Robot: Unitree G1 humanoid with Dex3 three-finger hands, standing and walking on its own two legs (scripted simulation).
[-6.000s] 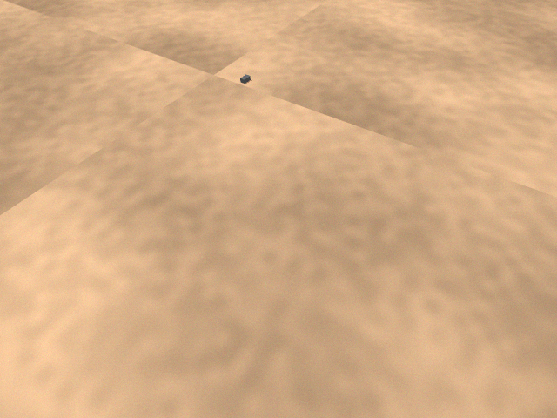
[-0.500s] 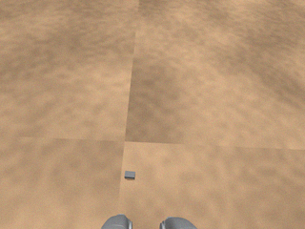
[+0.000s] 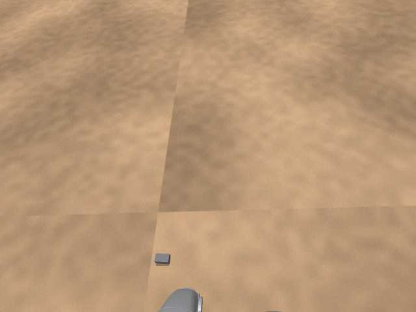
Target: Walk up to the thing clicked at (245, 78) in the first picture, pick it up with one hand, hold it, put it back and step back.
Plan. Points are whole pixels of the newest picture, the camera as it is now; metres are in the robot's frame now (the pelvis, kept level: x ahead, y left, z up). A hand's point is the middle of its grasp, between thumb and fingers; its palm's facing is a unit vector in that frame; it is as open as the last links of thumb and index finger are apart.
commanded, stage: walk up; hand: left
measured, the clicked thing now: (162, 258) +0.44 +0.30 -0.73
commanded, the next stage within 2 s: stand in 1.92 s
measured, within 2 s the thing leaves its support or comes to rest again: neither
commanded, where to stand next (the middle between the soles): +0.06 +0.08 m, yaw +2 degrees
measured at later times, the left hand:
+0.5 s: hand out of the picture +0.03 +0.34 -0.15, palm faces +0.10 -0.88 -0.47, open 7.4 cm
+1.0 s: hand out of the picture +0.08 +0.33 -0.14, palm faces +0.03 -0.93 -0.37, open 7.4 cm
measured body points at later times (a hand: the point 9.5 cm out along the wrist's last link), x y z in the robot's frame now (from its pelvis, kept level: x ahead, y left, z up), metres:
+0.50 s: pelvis +0.02 +0.04 +0.00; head +0.08 +0.05 +0.44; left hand +0.02 +0.38 -0.12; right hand +0.21 -0.25 -0.11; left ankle +0.05 +0.16 -0.71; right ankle +0.02 -0.11 -0.67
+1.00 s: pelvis +0.00 +0.06 +0.01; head +0.02 +0.07 +0.46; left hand +0.08 +0.38 -0.11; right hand +0.09 -0.23 -0.12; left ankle +0.03 +0.17 -0.71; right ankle +0.05 -0.08 -0.71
